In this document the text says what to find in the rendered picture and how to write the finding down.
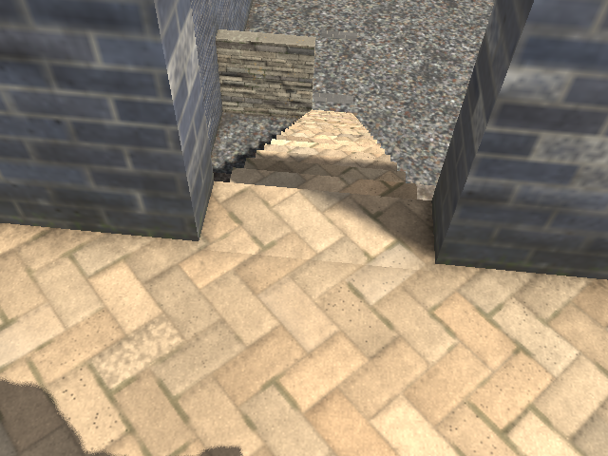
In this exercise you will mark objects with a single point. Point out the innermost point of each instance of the stairs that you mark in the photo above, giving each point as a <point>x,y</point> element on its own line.
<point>326,151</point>

